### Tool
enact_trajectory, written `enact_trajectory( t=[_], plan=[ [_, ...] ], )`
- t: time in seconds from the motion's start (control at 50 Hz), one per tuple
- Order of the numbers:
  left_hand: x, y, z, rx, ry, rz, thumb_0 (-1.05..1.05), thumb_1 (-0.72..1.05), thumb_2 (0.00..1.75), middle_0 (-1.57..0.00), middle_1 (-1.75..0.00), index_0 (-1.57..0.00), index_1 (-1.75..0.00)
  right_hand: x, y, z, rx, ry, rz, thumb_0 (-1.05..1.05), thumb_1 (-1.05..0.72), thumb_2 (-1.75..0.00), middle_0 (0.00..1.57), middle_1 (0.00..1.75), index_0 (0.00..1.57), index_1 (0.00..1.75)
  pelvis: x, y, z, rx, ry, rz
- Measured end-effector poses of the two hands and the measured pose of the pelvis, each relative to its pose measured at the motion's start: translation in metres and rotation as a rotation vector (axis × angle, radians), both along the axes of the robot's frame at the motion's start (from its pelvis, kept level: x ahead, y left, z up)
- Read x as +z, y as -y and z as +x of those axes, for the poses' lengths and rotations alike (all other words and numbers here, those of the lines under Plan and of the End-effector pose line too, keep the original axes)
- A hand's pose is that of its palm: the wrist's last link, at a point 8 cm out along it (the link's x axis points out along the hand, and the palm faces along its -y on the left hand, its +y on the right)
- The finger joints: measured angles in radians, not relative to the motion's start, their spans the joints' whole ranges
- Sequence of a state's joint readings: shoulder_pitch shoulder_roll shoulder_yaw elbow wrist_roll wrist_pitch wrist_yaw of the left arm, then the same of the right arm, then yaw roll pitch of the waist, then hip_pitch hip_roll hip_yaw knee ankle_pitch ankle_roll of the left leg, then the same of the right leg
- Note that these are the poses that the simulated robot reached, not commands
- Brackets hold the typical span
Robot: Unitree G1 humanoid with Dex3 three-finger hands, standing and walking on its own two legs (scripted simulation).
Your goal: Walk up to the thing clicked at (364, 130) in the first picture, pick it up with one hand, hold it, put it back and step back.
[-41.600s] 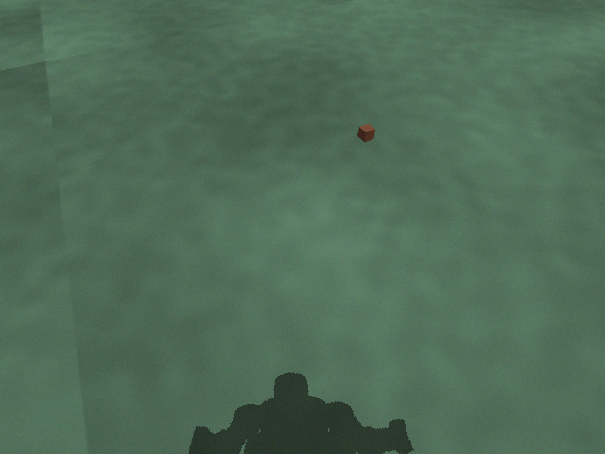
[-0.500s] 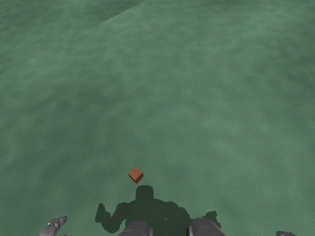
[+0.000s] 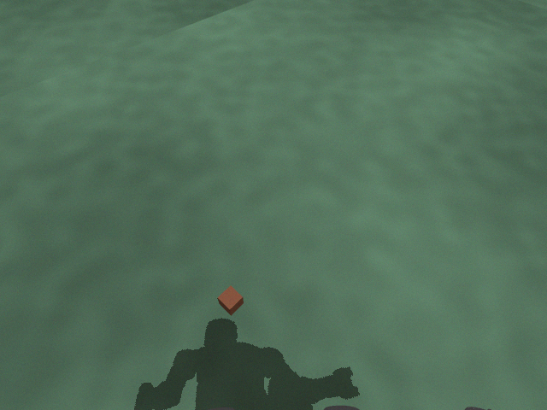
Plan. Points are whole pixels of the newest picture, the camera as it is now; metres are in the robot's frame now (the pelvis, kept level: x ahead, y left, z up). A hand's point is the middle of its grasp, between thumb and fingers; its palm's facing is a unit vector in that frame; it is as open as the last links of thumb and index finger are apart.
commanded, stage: walk up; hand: left
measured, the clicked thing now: (230, 300) +0.53 +0.15 -0.73
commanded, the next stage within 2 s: stand in 0.50 s
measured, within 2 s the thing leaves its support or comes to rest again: neither
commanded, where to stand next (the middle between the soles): +0.14 -0.06 m, yaw -2 degrees
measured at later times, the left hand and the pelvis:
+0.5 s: hand out of the picture +0.13 +0.25 -0.14, palm faces -0.07 -0.93 -0.37, open 7.4 cm; pelvis +0.02 -0.01 +0.01, yaw -2 degrees
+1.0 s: hand out of the picture +0.12 +0.23 -0.13, palm faces -0.08 -0.94 -0.33, open 7.4 cm; pelvis +0.01 -0.02 +0.02, yaw -1 degrees
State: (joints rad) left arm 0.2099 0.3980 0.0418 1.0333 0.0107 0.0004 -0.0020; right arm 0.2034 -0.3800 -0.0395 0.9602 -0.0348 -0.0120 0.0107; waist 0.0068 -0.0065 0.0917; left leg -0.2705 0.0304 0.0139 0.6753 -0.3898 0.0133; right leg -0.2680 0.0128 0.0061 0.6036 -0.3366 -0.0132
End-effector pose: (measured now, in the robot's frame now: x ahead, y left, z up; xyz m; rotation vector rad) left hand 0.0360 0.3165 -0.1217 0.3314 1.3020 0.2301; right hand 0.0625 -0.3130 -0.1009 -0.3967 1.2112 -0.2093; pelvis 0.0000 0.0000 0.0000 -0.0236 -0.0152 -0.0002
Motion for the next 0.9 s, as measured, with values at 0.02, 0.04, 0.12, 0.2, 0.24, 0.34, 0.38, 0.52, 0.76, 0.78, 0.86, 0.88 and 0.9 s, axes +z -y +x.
enact_trajectory(
  t=[0.02,0.04,0.12,0.2,0.24,0.34,0.38,0.52,0.76,0.78,0.86,0.88,0.9],
  plan=[
    [0.001,0.004,0.002,-0.007,0.000,-0.004,0.00,0.91,0.89,-0.20,-0.30,-0.20,-0.30,-0.001,0.002,0.005,-0.004,0.009,0.002,0.01,-0.90,-0.90,0.20,0.30,0.21,0.30,0.000,0.000,0.001,0.005,0.008,-0.017],
    [0.003,0.007,0.004,-0.014,0.009,-0.007,0.00,0.91,0.89,-0.20,-0.30,-0.20,-0.30,-0.002,0.002,0.009,-0.007,0.017,0.004,0.01,-0.90,-0.90,0.20,0.30,0.21,0.30,0.001,0.000,0.002,0.011,0.011,-0.027],
    [0.007,0.009,0.012,-0.019,0.054,-0.019,0.00,0.90,0.89,-0.21,-0.30,-0.20,-0.30,-0.001,-0.003,0.030,0.010,0.057,0.016,0.01,-0.90,-0.90,0.20,0.30,0.20,0.30,0.002,-0.001,0.010,0.010,0.015,0.012],
    [0.005,0.001,0.025,-0.020,0.073,-0.018,0.00,0.90,0.89,-0.21,-0.30,-0.20,-0.30,0.001,-0.012,0.049,0.027,0.111,0.017,0.01,-0.90,-0.90,0.20,0.30,0.20,0.30,-0.001,-0.009,0.018,0.007,0.025,0.028],
    [0.004,-0.001,0.035,-0.015,0.077,-0.019,0.00,0.90,0.89,-0.21,-0.30,-0.20,-0.30,0.004,-0.017,0.053,0.021,0.131,0.019,0.01,-0.90,-0.90,0.20,0.30,0.20,0.30,0.001,-0.011,0.021,-0.003,0.027,0.029],
    [0.011,0.002,0.064,-0.043,0.120,-0.022,0.00,0.90,0.89,-0.21,-0.30,-0.20,-0.30,0.010,-0.022,0.054,0.013,0.131,0.030,0.01,-0.90,-0.90,0.20,0.30,0.21,0.30,0.007,-0.006,0.024,-0.020,0.029,0.012],
    [0.011,0.005,0.073,-0.060,0.136,-0.016,0.00,0.90,0.89,-0.20,-0.30,-0.20,-0.30,0.008,-0.018,0.055,0.005,0.128,0.034,0.01,-0.90,-0.90,0.20,0.30,0.21,0.30,0.006,-0.001,0.024,-0.029,0.030,0.018],
    [0.019,0.023,0.086,-0.106,0.121,0.000,0.00,0.91,0.89,-0.20,-0.30,-0.20,-0.30,-0.001,0.000,0.047,-0.065,0.096,0.059,0.01,-0.90,-0.90,0.20,0.30,0.21,0.30,0.008,0.010,0.023,-0.037,0.032,0.027],
    [0.033,0.051,0.099,-0.124,0.163,-0.032,0.00,0.90,0.89,-0.21,-0.30,-0.20,-0.30,0.000,0.009,0.014,-0.095,0.015,0.083,0.01,-0.91,-0.90,0.20,0.30,0.20,0.30,0.020,0.021,0.018,-0.023,0.048,0.033],
    [0.033,0.051,0.099,-0.123,0.164,-0.034,0.00,0.90,0.89,-0.21,-0.30,-0.20,-0.30,0.001,0.010,0.012,-0.095,0.011,0.083,0.01,-0.91,-0.90,0.20,0.30,0.20,0.30,0.021,0.021,0.017,-0.022,0.047,0.033],
    [0.032,0.052,0.094,-0.120,0.154,-0.039,0.00,0.90,0.89,-0.21,-0.30,-0.20,-0.30,0.003,0.011,0.003,-0.098,-0.009,0.082,0.01,-0.91,-0.90,0.20,0.30,0.20,0.30,0.022,0.023,0.014,-0.022,0.041,0.031],
    [0.031,0.051,0.092,-0.119,0.148,-0.040,0.00,0.90,0.89,-0.21,-0.30,-0.20,-0.30,0.003,0.011,0.001,-0.099,-0.015,0.081,0.01,-0.91,-0.90,0.20,0.30,0.20,0.30,0.023,0.023,0.013,-0.022,0.039,0.030],
    [0.030,0.051,0.089,-0.117,0.141,-0.040,0.00,0.90,0.89,-0.21,-0.30,-0.20,-0.30,0.003,0.011,-0.001,-0.100,-0.021,0.079,0.01,-0.91,-0.90,0.20,0.30,0.20,0.30,0.023,0.023,0.013,-0.022,0.037,0.029]
  ],
)
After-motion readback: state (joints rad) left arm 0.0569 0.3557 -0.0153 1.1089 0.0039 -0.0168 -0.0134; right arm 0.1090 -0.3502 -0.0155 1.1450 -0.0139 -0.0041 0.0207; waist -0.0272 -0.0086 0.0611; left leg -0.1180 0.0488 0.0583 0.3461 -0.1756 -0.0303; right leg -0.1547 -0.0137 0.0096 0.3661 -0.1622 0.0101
